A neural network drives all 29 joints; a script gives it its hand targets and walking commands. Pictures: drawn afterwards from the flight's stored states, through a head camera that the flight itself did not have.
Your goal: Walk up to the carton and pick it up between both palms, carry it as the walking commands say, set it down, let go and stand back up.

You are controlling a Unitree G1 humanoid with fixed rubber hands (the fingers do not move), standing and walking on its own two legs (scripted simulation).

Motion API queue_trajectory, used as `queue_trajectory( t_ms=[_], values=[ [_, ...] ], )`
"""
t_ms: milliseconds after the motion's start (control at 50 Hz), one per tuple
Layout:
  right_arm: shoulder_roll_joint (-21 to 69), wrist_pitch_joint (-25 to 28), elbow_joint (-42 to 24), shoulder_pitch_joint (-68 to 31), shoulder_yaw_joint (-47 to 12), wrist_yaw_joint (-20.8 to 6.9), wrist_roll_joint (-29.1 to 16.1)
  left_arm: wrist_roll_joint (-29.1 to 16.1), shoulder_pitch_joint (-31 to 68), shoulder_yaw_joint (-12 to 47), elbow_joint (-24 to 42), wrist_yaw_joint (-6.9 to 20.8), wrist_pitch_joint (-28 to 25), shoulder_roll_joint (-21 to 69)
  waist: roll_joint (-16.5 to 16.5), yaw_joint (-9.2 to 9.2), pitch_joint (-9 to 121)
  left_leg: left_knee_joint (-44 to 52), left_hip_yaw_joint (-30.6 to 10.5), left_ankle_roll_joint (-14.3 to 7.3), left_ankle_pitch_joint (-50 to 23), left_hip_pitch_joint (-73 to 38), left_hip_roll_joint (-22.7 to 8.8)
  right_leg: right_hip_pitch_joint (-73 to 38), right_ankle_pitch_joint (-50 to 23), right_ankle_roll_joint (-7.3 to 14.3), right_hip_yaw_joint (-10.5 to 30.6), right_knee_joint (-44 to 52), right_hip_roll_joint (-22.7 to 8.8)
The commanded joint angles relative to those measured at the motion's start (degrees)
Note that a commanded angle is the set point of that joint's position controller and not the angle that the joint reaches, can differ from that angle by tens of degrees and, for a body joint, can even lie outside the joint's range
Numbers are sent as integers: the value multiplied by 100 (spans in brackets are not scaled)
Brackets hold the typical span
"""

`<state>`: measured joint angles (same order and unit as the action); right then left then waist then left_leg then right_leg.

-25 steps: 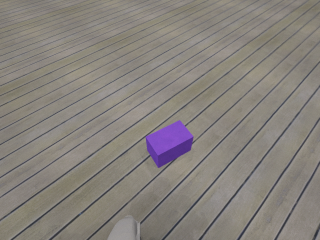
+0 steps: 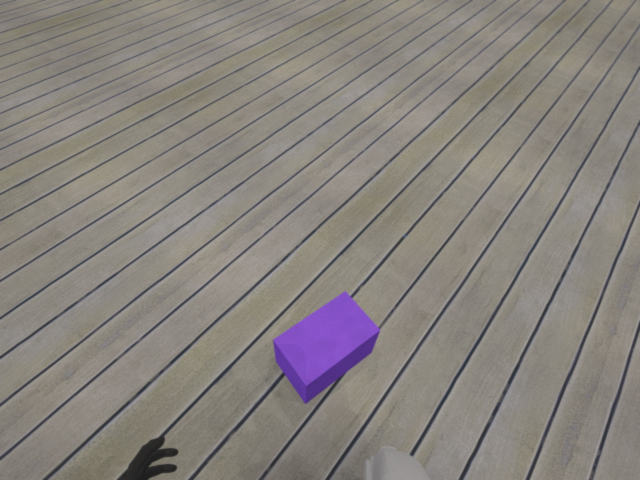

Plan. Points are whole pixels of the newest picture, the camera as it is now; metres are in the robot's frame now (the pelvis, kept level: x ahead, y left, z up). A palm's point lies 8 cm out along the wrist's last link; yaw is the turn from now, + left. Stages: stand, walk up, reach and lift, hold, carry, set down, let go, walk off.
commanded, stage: walk up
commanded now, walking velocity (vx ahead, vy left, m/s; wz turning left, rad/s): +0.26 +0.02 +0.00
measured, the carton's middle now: (325, 346) +0.54 -0.06 -0.69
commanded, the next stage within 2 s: none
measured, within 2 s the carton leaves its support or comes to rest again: neither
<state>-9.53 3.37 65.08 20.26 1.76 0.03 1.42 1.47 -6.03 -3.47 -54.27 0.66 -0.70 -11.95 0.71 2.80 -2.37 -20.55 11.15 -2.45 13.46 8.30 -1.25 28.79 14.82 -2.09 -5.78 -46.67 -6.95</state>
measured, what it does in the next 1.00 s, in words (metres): walks ahead: right foot, then left foot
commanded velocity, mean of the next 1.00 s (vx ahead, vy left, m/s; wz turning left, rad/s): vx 0.02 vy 0.07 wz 0.00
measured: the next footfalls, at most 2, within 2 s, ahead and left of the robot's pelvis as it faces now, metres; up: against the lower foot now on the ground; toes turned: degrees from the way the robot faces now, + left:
right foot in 0.14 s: +0.16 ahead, -0.15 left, +0.00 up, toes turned -10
left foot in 0.54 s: +0.22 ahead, +0.17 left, +0.00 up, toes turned +5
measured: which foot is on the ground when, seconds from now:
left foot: down 0.00-0.16, up 0.18-0.52, down 0.54-1.00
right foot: up 0.00-0.12, down 0.14-0.52, up 0.54-1.00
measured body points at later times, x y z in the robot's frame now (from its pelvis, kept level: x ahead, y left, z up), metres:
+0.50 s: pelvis +0.14 +0.03 -0.01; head +0.18 +0.04 +0.44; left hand +0.09 +0.28 -0.17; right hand +0.27 -0.23 -0.15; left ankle +0.22 +0.15 -0.73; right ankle +0.12 -0.14 -0.75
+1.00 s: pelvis +0.13 +0.08 -0.01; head +0.14 +0.10 +0.44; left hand +0.16 +0.32 -0.17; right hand +0.18 -0.16 -0.15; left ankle +0.22 +0.16 -0.75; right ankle +0.07 -0.05 -0.73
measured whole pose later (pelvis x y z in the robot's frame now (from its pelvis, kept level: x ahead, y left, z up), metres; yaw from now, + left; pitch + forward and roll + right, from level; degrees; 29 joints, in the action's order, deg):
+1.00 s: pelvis +0.13 +0.08 -0.01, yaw -1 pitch +1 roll -1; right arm -8.8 -1.0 61.2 10.6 1.2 0.9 0.3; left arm 0.1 -12.3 -1.8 -63.1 -0.8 3.3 -12.0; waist 1.7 0.9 0.3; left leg -20.3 11.0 -4.4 3.1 18.1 -1.7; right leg 11.0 20.9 0.8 -0.4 -33.7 -0.5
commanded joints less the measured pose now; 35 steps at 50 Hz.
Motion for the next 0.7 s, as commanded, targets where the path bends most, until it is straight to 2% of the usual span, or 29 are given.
queue_trajectory(
  t_ms=[0, 40, 80, 100, 120, 140, 160, 180, 200, 260, 280, 300, 320, 340, 360, 420, 440, 460, 480, 500, 520, 540, 560, 580, 600, 620, 640, 660, 680],
  values=[
    [-727, 78, -131, 121, 131, 60, -28, -28, -117, 28, 198, 14, -33, 8, -490, -135, 250, 708, -1175, -454, -1913, -585, -1624, -290, -145, 13, -76, 1041, 143],
    [-835, 50, -11, 477, 144, 45, -60, -34, 119, 74, 262, -18, -119, -9, -1053, -12, 135, 339, -823, -307, -2166, -469, -1295, -638, -487, 81, -222, 1482, 148],
    [-712, 3, 84, 564, 105, 29, -111, -18, -464, 24, -85, -90, -216, -308, -349, -325, 572, -633, -590, -7, -2288, 242, -985, -2416, -955, 226, -345, 2229, 168],
    [-518, 11, 8, 536, 58, 22, -111, -34, -1190, -111, -253, -152, -220, -697, 94, -618, 809, -1470, -293, 157, -1736, 1321, -513, -3739, -1962, 426, 223, 1829, -362],
    [-266, 49, -182, 181, -38, 27, -105, 7, -1889, -180, -361, -215, -254, -1096, 1085, -964, 1157, -2807, -124, 384, 577, 2241, -138, -4446, -3002, 876, 1556, 2350, -1582],
    [-469, -28, -311, 28, 78, 43, 14, 29, -2572, -239, -692, -280, -194, -1439, 1089, -1262, 1134, -4121, -415, 470, 2237, 2946, -21, -4473, -3737, 1696, 2769, 2639, -2657],
    [-699, -109, -448, -304, 192, 2, 39, 1, -2552, -313, -746, -295, -192, -1386, 497, -1109, 925, -4937, -814, 537, 2199, 3003, -363, -3768, -3946, 1865, 2888, 2642, -2801],
    [-846, -139, -509, -200, 224, -31, 83, 55, -1875, -249, -587, -323, -175, -1150, 209, -792, 390, -4973, -987, 564, 1836, 3075, -657, -2986, -3241, 1755, 2396, 2889, -2574],
    [-699, -158, -551, -142, 152, -40, 25, 54, -1202, -222, -477, -302, -202, -1071, 811, -633, 245, -4622, -1046, 564, 1679, 3081, -773, -2836, -2603, 1510, 1805, 2939, -2198],
    [-184, -352, -316, 166, 47, -218, 19, 3, -839, -196, -281, -176, -160, -675, 1436, -358, -109, -3133, -827, 543, 796, 1730, -698, -1381, -958, 794, 615, 3363, -1205],
    [-198, -395, -477, 12, 9, -240, 37, 1, -734, -178, -315, -234, -181, -748, 1171, -243, -211, -2774, -765, 455, 682, 1780, -629, -1215, -961, 887, 655, 3506, -1327],
    [-322, -393, -636, -295, 54, -195, -10, 42, -747, -59, -213, -245, -176, -719, 808, -291, -294, -2406, -587, 489, 249, 1781, -488, -1209, -2251, 923, 592, 3274, -1262],
    [-555, -484, -679, -377, 82, -124, -114, 11, -766, -48, -299, -214, -174, -921, 931, -318, -456, -2548, -438, 609, 418, 1742, -432, -1467, -4586, 1061, 404, 2827, -1322],
    [-573, -451, -715, -304, 133, -78, -135, -28, -937, -122, -408, -275, -190, -892, 802, -272, -19, -2322, -511, 587, 387, 1851, -300, -2005, -5496, 1056, 385, 2601, -1435],
    [-620, -514, -769, -128, 155, -100, -143, -25, -862, -200, -392, -258, -142, -1154, 1433, -217, 476, -2305, -589, 603, 431, 1402, -415, -1857, -5175, 1027, 420, 2540, -1504],
    [-617, -676, -1054, -589, 192, -185, -168, -8, -689, -287, -289, -368, 62, -1431, 1592, -271, 451, -1929, -684, 472, 183, 1425, -397, -1800, -2777, 853, 678, 2625, -1716],
    [-638, -689, -1234, -959, 146, -295, -134, -13, -609, -314, -158, -376, 132, -1236, 1326, -357, 412, -1764, -690, 420, -127, 1261, -426, -1448, -2288, 686, 604, 2589, -1404],
    [-735, -655, -1226, -922, 202, -293, -69, -45, -846, -349, -327, -386, 230, -1397, 1375, -372, 191, -1212, -621, 428, 130, 797, -361, -1332, -2892, 697, 532, 2275, -1486],
    [-867, -517, -1020, -157, 256, -245, -112, -39, -614, -324, -120, -330, 234, -1133, 308, 36, 869, -720, -710, 317, -786, 41, -510, -1299, -2315, 293, 283, 1360, -1105],
    [-1594, -477, -1167, -169, 434, -231, -54, -109, -833, -251, -78, -246, 330, -832, -1417, 17, 774, -411, -1481, -72, -4514, -403, -1444, -429, -514, -30, -238, -319, -269],
    [-1777, -407, -1216, -158, 494, -166, -65, -192, -890, -175, 15, -302, 416, -417, -1900, -41, 926, -296, -2249, -705, -6317, -375, -2440, 102, 2616, -97, 32, -1570, 211],
    [-1566, -435, -1032, -99, 444, -68, -124, -293, -1128, -154, -80, -264, 446, -503, -1443, -5, 1115, -202, -1938, -1047, -5482, 53, -2400, -308, 2486, -102, 389, -2277, 223],
    [-1571, -336, -1232, -493, 396, 35, -86, -222, -1590, -18, -414, -263, 490, -388, -1337, -108, 1589, -178, -1956, -955, -4437, -337, -2701, -153, 2037, -35, 662, -2378, 198],
    [-1398, -341, -1358, -755, 382, 127, -79, -182, -1553, -77, -459, -241, 516, -450, -964, -157, 1347, 165, -2159, -834, -2516, -244, -2564, 150, 1679, -55, 729, -2733, 240],
    [-1320, -398, -1358, -1238, 271, 173, -97, -86, -1344, -139, -412, -220, 570, -501, -1376, -387, 688, 236, -1956, -595, -1797, 486, -1998, 59, 1344, -15, 851, -2601, 214],
    [-1076, -410, -1442, -1427, 166, 167, -103, -90, -1150, -129, -332, -172, 589, -550, -1636, -390, 496, 195, -1831, -540, -2208, 466, -1864, 132, 1180, -27, 723, -2678, 314],
    [-1324, -410, -1378, -1294, 248, 159, -88, -109, -1092, -221, -284, -135, 657, -715, -1408, -356, 617, 226, -2142, -535, -1741, 867, -2049, 85, 1133, -63, 956, -2866, 337],
    [-1234, -427, -1465, -1369, 236, 143, -103, -56, -1477, -119, -472, -132, 700, -590, -1315, -482, 649, 474, -1957, -459, -823, 1160, -1897, -273, 890, -77, 627, -2905, 407],
    [-1175, -398, -1365, -1523, 207, 154, -91, 16, -1305, -118, -467, -148, 716, -657, -1004, -500, 605, 463, -2130, -427, -956, 422, -1945, 298, 749, -40, 638, -3017, 423]
  ],
)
